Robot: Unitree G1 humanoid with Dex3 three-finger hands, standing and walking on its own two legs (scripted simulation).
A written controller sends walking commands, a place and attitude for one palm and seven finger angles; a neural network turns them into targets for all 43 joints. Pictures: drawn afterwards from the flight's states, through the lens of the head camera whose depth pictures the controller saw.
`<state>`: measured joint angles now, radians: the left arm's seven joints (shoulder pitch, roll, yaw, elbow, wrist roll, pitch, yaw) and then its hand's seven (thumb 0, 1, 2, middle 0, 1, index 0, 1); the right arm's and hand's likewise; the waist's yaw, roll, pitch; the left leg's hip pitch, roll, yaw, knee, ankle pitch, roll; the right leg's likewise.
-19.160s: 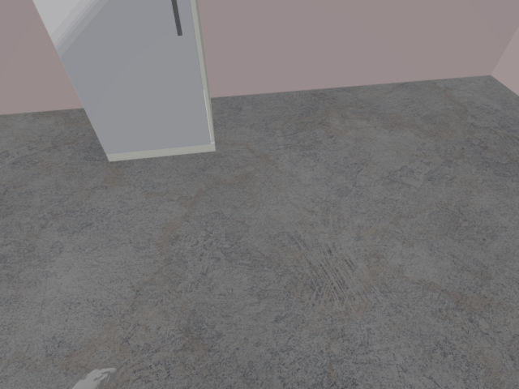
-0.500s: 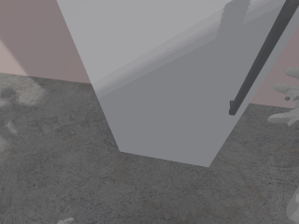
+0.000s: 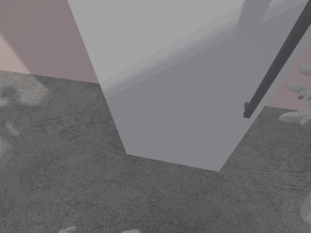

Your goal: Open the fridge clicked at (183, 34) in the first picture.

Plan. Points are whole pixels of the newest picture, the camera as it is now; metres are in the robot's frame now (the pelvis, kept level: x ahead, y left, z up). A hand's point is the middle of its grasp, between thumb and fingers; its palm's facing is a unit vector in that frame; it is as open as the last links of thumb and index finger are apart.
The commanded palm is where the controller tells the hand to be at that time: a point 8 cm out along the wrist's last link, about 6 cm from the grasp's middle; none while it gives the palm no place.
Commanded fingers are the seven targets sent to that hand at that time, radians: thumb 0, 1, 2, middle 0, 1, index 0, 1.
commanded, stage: feel for the door with the fingertips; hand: right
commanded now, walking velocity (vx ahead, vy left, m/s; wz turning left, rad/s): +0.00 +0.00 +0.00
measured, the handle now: (274, 62) +0.52 -0.22 +0.17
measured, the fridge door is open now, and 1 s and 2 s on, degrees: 0 0 0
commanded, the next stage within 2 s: slide the fingers in behind the handle in 0.84 s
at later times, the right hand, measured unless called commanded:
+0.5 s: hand (279, 94) +0.45 -0.23 +0.13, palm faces +0.10 +0.99 +0.02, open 14.0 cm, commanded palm +0.42 -0.29 +0.12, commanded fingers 0.00 0.50 -0.30 0.30 1.20 0.30 1.20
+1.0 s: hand (281, 88) +0.47 -0.24 +0.13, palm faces +0.08 +1.00 +0.01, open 13.6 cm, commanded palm +0.44 -0.29 +0.12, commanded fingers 0.00 0.50 -0.30 0.30 1.20 0.30 1.20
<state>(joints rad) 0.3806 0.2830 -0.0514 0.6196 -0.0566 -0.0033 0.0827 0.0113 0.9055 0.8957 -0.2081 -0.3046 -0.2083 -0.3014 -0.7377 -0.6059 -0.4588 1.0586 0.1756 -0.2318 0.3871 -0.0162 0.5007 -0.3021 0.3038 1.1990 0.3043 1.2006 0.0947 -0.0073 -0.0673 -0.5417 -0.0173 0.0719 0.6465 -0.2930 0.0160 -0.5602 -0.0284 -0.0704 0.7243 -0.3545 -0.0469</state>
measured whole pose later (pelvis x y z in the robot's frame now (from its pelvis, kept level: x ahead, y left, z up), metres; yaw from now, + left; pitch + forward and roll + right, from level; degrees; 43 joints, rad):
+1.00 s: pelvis +0.00 +0.00 +0.00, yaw +0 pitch +12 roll +2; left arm 0.40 0.28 -0.04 0.65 -0.05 0.01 0.07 0.01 0.91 0.90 -0.21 -0.30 -0.21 -0.30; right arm -0.83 -0.56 -0.41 1.10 0.15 -0.25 0.32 -0.02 0.50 -0.30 0.35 1.23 0.35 1.24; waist 0.11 -0.01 -0.07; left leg -0.58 -0.02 0.08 0.66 -0.30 0.02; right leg -0.60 -0.03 -0.06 0.74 -0.36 -0.04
